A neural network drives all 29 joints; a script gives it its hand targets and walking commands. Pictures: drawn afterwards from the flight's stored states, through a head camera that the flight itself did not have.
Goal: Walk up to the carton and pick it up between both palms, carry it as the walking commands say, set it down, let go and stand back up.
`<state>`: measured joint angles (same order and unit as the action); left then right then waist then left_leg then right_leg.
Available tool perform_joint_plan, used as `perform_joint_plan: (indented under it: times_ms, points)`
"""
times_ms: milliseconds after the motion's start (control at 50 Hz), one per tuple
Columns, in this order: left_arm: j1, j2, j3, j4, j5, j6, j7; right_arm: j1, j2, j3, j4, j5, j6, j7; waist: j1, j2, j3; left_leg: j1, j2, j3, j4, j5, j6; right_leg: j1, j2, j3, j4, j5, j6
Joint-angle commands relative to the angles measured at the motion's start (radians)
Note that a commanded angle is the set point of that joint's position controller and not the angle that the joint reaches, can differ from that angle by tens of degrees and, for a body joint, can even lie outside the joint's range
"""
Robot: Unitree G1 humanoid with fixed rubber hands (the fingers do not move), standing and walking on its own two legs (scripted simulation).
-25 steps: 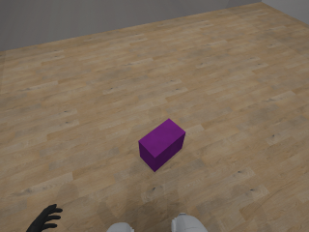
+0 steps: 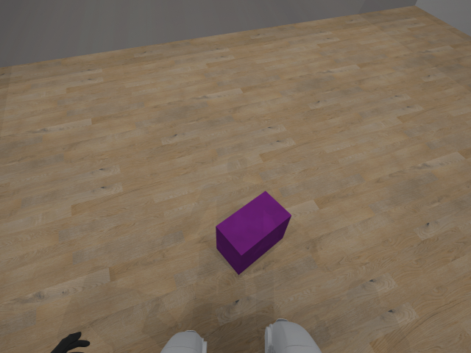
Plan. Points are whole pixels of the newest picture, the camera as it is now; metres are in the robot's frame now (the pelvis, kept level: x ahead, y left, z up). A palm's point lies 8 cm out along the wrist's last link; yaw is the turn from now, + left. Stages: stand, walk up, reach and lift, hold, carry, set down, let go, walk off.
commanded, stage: walk up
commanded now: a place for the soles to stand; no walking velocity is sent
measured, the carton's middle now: (252, 232) +0.62 -0.06 -0.62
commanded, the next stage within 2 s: none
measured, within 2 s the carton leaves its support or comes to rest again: neither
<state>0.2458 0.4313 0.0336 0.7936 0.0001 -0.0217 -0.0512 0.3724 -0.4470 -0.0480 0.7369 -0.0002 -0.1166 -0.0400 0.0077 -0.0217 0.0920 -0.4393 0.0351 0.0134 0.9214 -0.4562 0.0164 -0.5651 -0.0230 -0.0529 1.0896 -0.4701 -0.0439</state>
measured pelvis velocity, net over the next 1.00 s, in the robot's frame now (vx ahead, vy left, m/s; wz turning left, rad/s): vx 0.04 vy -0.01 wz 0.00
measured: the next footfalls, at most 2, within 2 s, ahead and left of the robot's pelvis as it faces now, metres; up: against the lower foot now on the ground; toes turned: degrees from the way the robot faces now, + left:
right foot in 0.08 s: +0.12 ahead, -0.12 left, +0.00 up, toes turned -3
left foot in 0.34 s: +0.10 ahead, +0.12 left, +0.00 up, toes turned +2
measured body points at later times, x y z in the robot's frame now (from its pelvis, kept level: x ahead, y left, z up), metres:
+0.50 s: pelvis +0.03 -0.01 -0.01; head +0.06 +0.00 +0.44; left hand +0.13 +0.30 -0.12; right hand +0.11 -0.35 -0.09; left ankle +0.06 +0.12 -0.69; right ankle +0.08 -0.12 -0.69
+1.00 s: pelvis +0.04 -0.01 -0.01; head +0.06 +0.00 +0.44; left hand +0.16 +0.30 -0.11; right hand +0.14 -0.35 -0.08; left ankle +0.06 +0.12 -0.69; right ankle +0.08 -0.12 -0.69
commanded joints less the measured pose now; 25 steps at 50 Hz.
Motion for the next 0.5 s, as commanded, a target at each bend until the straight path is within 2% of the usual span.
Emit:
perform_joint_plan:
  times_ms: [0, 20, 40, 60, 80, 100, 120, 140, 160, 180, 240, 260, 280, 300, 320, 340, 360, 380, 420, 440, 460, 480]
  points:
    - [0.03, 0.172, 0.085, -0.067, 0.015, -0.034, 0.018, -0.018, -0.316, -0.096, -0.037, -0.015, -0.005, -0.017, 0.001, 0.135, -0.127, 0.146, 0.278, -0.28, -0.278, 0.501, 0.24, 0.029, -0.033, 0.019, -0.222, 0.046, 0.001]
    - [0.084, 0.173, 0.09, -0.046, 0.021, -0.043, 0.022, -0.06, -0.291, -0.083, -0.043, -0.009, 0.003, -0.013, 0.049, 0.095, -0.147, 0.027, 0.232, -0.205, -0.184, 0.415, 0.193, 0.206, -0.003, 0.006, -0.349, 0.11, -0.005]
    - [0.187, 0.213, 0.11, -0.01, 0.033, -0.051, 0.036, -0.063, -0.227, -0.059, -0.045, -0.011, 0.009, -0.011, 0.11, -0.068, -0.191, -0.137, 0.151, -0.089, 0.054, 0.38, 0.128, 0.435, 0.003, 0.08, -0.489, 0.058, -0.007]
    - [0.209, 0.302, 0.131, -0.017, 0.047, -0.056, 0.05, -0.027, -0.131, -0.025, -0.052, -0.003, 0.013, -0.007, 0.118, -0.335, -0.157, -0.371, 0.028, 0.012, 0.309, 0.186, 0.04, 0.538, -0.188, 0.499, -0.674, -0.006, -0.066]
    - [0.129, 0.353, 0.125, -0.047, 0.032, -0.05, 0.052, -0.05, -0.169, -0.029, -0.054, -0.002, 0.028, -0.016, 0.077, -0.247, -0.109, -0.441, -0.009, -0.009, 0.323, -0.103, 0.032, 0.45, -0.361, 0.751, -0.787, -0.004, -0.152]
    - [0.09, 0.355, 0.122, -0.044, 0.018, -0.041, 0.045, -0.096, -0.263, -0.06, -0.041, -0.01, 0.042, -0.021, 0.067, -0.1, -0.061, -0.389, 0.022, -0.059, 0.337, -0.142, 0.037, 0.344, -0.364, 0.712, -0.806, -0.141, -0.164]
    - [0.041, 0.329, 0.117, -0.046, 0.019, -0.035, 0.046, -0.073, -0.267, -0.067, -0.019, -0.015, 0.047, -0.014, 0.042, -0.089, -0.003, -0.358, 0.041, -0.036, 0.329, -0.081, 0.029, 0.288, -0.316, 0.641, -0.791, -0.205, -0.154]
    - [0.003, 0.315, 0.114, -0.054, 0.022, -0.032, 0.05, -0.036, -0.255, -0.07, -0.005, -0.019, 0.048, -0.007, 0.023, -0.126, 0.009, -0.312, 0.057, -0.016, 0.282, -0.056, 0.02, 0.254, -0.282, 0.572, -0.755, -0.202, -0.154]
    - [-0.009, 0.3, 0.111, -0.067, 0.023, -0.03, 0.049, -0.016, -0.243, -0.072, 0.009, -0.021, 0.047, -0.002, 0.019, -0.156, -0.001, -0.256, 0.054, 0.004, 0.231, -0.05, 0.017, 0.224, -0.25, 0.51, -0.732, -0.148, -0.146]
    - [-0.01, 0.296, 0.108, -0.07, 0.027, -0.029, 0.046, -0.006, -0.236, -0.073, 0.019, -0.023, 0.044, 0.002, 0.02, -0.176, -0.012, -0.215, 0.042, 0.023, 0.2, -0.067, 0.016, 0.205, -0.235, 0.477, -0.709, -0.083, -0.152]
    - [0.026, 0.299, 0.104, -0.072, 0.033, -0.024, 0.036, -0.013, -0.222, -0.073, 0.018, -0.023, 0.031, 0.004, 0.03, -0.188, -0.067, -0.132, 0.005, 0.048, 0.067, -0.161, 0.019, 0.232, -0.254, 0.47, -0.655, 0.034, -0.205]
    - [0.016, 0.296, 0.101, -0.076, 0.031, -0.019, 0.033, -0.006, -0.216, -0.072, 0.023, -0.023, 0.024, 0.003, 0.02, -0.183, -0.081, -0.069, -0.003, 0.061, -0.006, -0.133, 0.02, 0.21, -0.249, 0.44, -0.623, 0.083, -0.204]
    - [-0.018, 0.286, 0.094, -0.085, 0.027, -0.013, 0.029, 0.03, -0.205, -0.07, 0.039, -0.023, 0.016, 0.001, -0.012, -0.167, -0.101, 0.043, -0.019, 0.084, -0.131, -0.051, 0.026, 0.158, -0.221, 0.37, -0.566, 0.127, -0.183]
    - [-0.052, 0.247, 0.078, -0.096, 0.023, -0.008, 0.025, 0.081, -0.2, -0.074, 0.061, -0.03, 0.005, -0.003, -0.054, -0.136, -0.124, 0.175, -0.038, 0.074, -0.25, 0.013, 0.035, 0.073, -0.175, 0.293, -0.461, 0.15, -0.143]
    - [-0.072, 0.177, 0.057, -0.11, 0.022, -0.003, 0.026, 0.147, -0.234, -0.088, 0.082, -0.047, -0.002, -0.009, -0.094, 0.02, -0.15, 0.297, 0.027, -0.092, -0.36, -0.037, 0.059, -0.069, -0.109, 0.208, -0.245, 0.093, -0.093]
    - [-0.095, 0.098, 0.041, -0.132, 0.018, -0.001, 0.03, 0.118, -0.325, -0.102, 0.057, -0.055, -0.009, -0.014, -0.087, 0.281, -0.112, 0.33, 0.258, -0.538, -0.535, -0.207, 0.156, -0.277, 0.017, 0.056, -0.006, -0.028, -0.015]
    - [-0.113, 0.191, 0.07, -0.123, 0.035, 0.005, 0.041, 0.044, -0.384, -0.111, 0.018, -0.036, -0.005, -0.016, -0.074, 0.184, -0.053, 0.24, 0.392, -0.653, -0.561, -0.143, 0.263, -0.282, -0.022, 0.119, 0.012, -0.122, 0.001]
    - [-0.087, 0.222, 0.08, -0.094, 0.031, 0.005, 0.039, -0.008, -0.348, -0.101, 0.006, -0.03, -0.003, -0.019, -0.047, 0.093, -0.033, 0.198, 0.369, -0.579, -0.505, -0.031, 0.276, -0.211, -0.04, 0.137, 0.029, -0.1, 0.005]
    - [-0.061, 0.201, 0.081, -0.077, 0.023, -0.01, 0.03, -0.04, -0.315, -0.089, -0.008, -0.035, -0.005, -0.022, -0.023, 0.132, -0.056, 0.186, 0.311, -0.433, -0.385, 0.273, 0.256, -0.112, -0.047, 0.093, -0.094, -0.09, 0.003]
    - [-0.019, 0.197, 0.084, -0.06, 0.023, -0.021, 0.029, -0.059, -0.304, -0.086, -0.016, -0.029, -0.003, -0.019, 0.002, 0.148, -0.094, 0.147, 0.275, -0.34, -0.326, 0.379, 0.22, 0.005, -0.033, 0.056, -0.191, -0.006, -0.004]
    - [0.031, 0.195, 0.086, -0.045, 0.022, -0.033, 0.03, -0.082, -0.282, -0.079, -0.023, -0.025, 0.003, -0.012, 0.03, 0.121, -0.133, 0.081, 0.221, -0.252, -0.248, 0.397, 0.175, 0.142, -0.021, 0.046, -0.303, 0.156, -0.01]
    - [0.065, 0.21, 0.091, -0.03, 0.026, -0.042, 0.034, -0.106, -0.241, -0.065, -0.034, -0.02, 0.01, -0.008, 0.051, 0.033, -0.158, -0.009, 0.156, -0.167, -0.141, 0.361, 0.124, 0.247, -0.043, 0.11, -0.387, 0.246, -0.021]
